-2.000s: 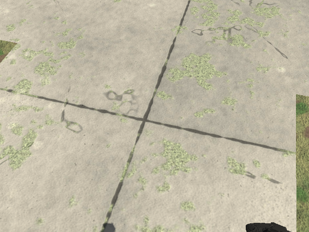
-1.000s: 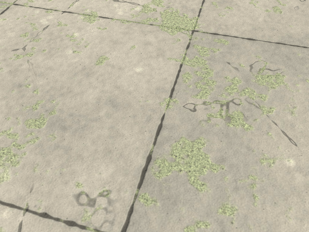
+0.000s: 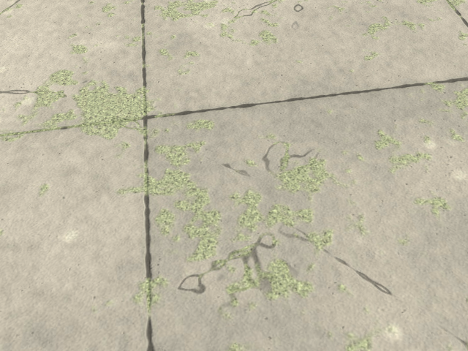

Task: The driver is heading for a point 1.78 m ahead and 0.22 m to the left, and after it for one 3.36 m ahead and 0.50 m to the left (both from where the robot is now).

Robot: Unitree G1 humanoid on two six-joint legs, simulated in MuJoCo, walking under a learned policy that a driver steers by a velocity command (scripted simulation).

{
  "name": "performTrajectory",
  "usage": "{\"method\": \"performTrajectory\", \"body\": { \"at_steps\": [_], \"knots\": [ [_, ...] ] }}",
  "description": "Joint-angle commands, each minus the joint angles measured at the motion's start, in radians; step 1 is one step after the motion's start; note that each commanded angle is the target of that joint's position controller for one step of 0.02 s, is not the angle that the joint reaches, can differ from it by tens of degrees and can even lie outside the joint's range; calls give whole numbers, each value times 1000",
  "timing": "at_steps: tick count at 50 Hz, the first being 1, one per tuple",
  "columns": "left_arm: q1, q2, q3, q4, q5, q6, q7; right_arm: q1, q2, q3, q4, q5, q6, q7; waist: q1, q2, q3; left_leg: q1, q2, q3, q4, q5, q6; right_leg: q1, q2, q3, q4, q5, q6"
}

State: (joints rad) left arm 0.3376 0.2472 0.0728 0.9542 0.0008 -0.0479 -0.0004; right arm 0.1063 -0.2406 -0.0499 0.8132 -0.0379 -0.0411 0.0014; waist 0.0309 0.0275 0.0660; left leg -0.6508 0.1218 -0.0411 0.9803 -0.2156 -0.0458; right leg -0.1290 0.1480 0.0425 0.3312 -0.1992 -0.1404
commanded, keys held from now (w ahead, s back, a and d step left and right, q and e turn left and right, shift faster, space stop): e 0.36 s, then q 0.64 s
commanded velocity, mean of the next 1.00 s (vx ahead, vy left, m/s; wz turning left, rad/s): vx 0.07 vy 0.00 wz -0.09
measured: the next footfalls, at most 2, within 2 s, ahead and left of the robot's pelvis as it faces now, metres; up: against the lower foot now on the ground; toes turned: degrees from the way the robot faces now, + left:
left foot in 0.22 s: +0.27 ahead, +0.11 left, +0.00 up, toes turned -11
right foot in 0.62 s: +0.13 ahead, -0.08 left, +0.00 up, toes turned -10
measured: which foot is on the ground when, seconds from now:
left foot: up 0.00-0.20, down 0.22-0.64, up 0.66-0.98, down 1.00-1.00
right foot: down 0.00-0.24, up 0.26-0.60, down 0.62-0.98, up 1.00-1.00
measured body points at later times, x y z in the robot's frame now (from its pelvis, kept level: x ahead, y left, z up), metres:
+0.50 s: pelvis +0.13 +0.04 +0.00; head +0.16 +0.05 +0.44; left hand +0.31 +0.28 -0.14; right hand +0.16 -0.24 -0.12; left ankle +0.23 +0.11 -0.74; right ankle +0.08 -0.08 -0.69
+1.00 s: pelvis +0.11 +0.05 -0.02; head +0.14 +0.07 +0.43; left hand +0.23 +0.33 -0.14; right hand +0.23 -0.22 -0.12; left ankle +0.10 +0.14 -0.75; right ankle +0.09 -0.07 -0.74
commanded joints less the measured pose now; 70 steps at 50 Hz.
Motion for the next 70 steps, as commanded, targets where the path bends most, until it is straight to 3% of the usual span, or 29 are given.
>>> {"method": "performTrajectory", "body": {
  "at_steps": [1,6,10,11,12,13,14,15,17,19,25,27,30,31,32,33,35,38,44,48,49,50,51,52,53,54,56,65,70],
  "knots": [
    [43,145,26,-58,0,0,7,9,-61,-6,-60,8,9,-3,-8,-97,-65,46,-67,68,-90,88,-9,4,-215,145,5,831,-57],
    [92,155,29,-76,13,29,24,-97,-88,6,-112,21,3,-10,41,-114,-78,36,-119,38,-259,110,18,136,-237,233,97,818,-39],
    [-24,188,41,-129,12,27,26,94,-145,-6,-66,21,-23,-28,-64,-117,-113,354,-162,14,-528,139,77,62,-187,289,288,781,30],
    [-51,166,34,-154,-5,16,18,198,-176,-14,-51,10,-40,-37,-116,-57,-175,565,-58,-57,-593,372,111,-40,-133,270,457,615,63],
    [13,83,14,-188,-17,11,20,242,-238,-18,-69,9,-39,-48,-87,135,-298,782,239,-283,-518,888,173,-198,-21,132,734,-141,88],
    [167,123,29,-180,-16,30,29,209,-254,-27,-86,30,-15,-39,-9,279,-427,805,391,-537,-539,1062,327,-297,55,63,915,-509,99],
    [173,166,35,-129,17,55,34,144,-174,-12,-113,39,1,-34,13,105,-348,703,351,-476,-558,844,333,-325,-25,83,994,-432,106],
    [84,173,38,-135,31,69,21,93,-107,7,-127,40,9,-37,-3,24,-224,583,264,-330,-600,645,302,-339,-52,62,980,-365,123],
    [20,145,35,-159,29,96,-1,32,-103,15,-136,21,25,-47,10,79,-119,452,152,-168,-682,382,252,-338,-97,37,921,-282,156],
    [24,119,25,-164,20,112,-14,59,-122,8,-119,8,25,-43,4,111,-119,392,111,-94,-698,390,258,-292,-80,17,898,-247,168],
    [-26,58,-22,-162,27,126,-5,67,-111,16,-79,9,19,-14,-3,141,-135,348,80,-98,-751,55,253,-152,-100,-15,482,-251,138],
    [-52,77,-27,-160,21,124,5,97,-147,3,-63,7,35,1,-27,171,-108,341,72,-146,-754,-35,248,-105,-85,-55,353,-244,129],
    [4,103,-26,-139,18,95,20,129,-191,-20,-52,29,63,12,8,114,-66,245,53,-192,-727,-99,180,45,-83,-57,56,-76,79],
    [2,148,-21,-148,30,80,29,142,-159,-16,-60,34,61,14,0,28,-67,181,14,-166,-672,-142,121,96,-197,70,-37,-121,51],
    [-16,224,-4,-164,36,72,39,115,-81,0,-100,52,54,16,-7,-184,-71,86,-115,-29,-506,-201,62,83,-396,302,-133,-272,-17],
    [-93,233,6,-175,35,71,39,78,-113,-11,-104,37,57,6,7,-258,1,141,-181,49,-282,-278,59,-138,-512,351,-173,-219,-93],
    [-190,137,-20,-200,35,57,49,156,-134,-35,-63,30,75,5,-66,-152,9,186,-176,2,1,-243,69,-188,-431,189,-128,76,-84],
    [-196,108,-27,-212,20,48,56,227,-122,-42,-35,12,86,5,-81,-149,-54,134,-155,32,91,-213,45,-24,-377,39,-32,424,-62],
    [-102,165,0,-187,26,58,42,108,-86,-23,-110,31,104,32,7,-202,-87,224,-134,95,-202,-260,35,90,-424,7,56,468,-65],
    [-132,199,19,-186,16,64,29,158,-90,-24,-118,32,90,27,-41,-172,-100,398,-164,143,-493,-91,73,22,-417,-46,187,410,0],
    [-106,189,20,-177,18,62,27,173,-117,-30,-117,21,76,19,-55,-96,-112,494,-142,64,-616,42,88,-56,-384,-90,287,261,60],
    [-81,128,7,-207,27,65,22,203,-236,-55,-126,8,59,11,-42,158,-128,637,98,-264,-680,301,141,-279,-281,-177,542,-123,136],
    [-190,85,-12,-273,23,82,37,289,-344,-85,-111,26,57,16,-100,275,-104,602,284,-484,-652,688,330,-451,-120,-116,676,-478,162],
    [-206,115,-9,-268,25,92,40,323,-300,-79,-98,35,58,14,-107,128,-104,606,260,-431,-642,675,379,-464,-161,-28,793,-452,162],
    [-200,117,-6,-254,12,91,34,250,-246,-64,-107,36,65,8,-74,88,-56,560,194,-351,-650,547,358,-474,-175,-9,814,-365,159],
    [-189,129,-2,-239,6,84,29,160,-208,-52,-126,31,75,1,-38,63,-23,523,114,-282,-666,438,301,-467,-191,4,772,-273,160],
    [-153,150,6,-224,27,81,17,109,-184,-44,-147,37,79,-5,-20,91,-65,540,47,-233,-659,478,265,-435,-173,-12,766,-186,169],
    [-209,127,-7,-272,20,88,18,185,-226,-62,-147,24,80,-3,-69,96,-80,547,39,-362,-646,257,288,-423,-138,8,551,-173,186],
    [-203,131,-15,-297,7,73,26,153,-241,-70,-164,16,87,6,-63,104,-94,487,20,-448,-601,331,270,-290,-98,14,413,-203,161]
  ]
}}
Keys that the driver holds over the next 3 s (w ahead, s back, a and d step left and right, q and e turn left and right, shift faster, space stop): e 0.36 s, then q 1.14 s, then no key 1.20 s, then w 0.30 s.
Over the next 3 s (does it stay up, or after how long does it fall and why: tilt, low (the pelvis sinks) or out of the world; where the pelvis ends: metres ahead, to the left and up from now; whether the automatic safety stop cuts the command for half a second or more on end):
stays up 0.17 0.05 -0.01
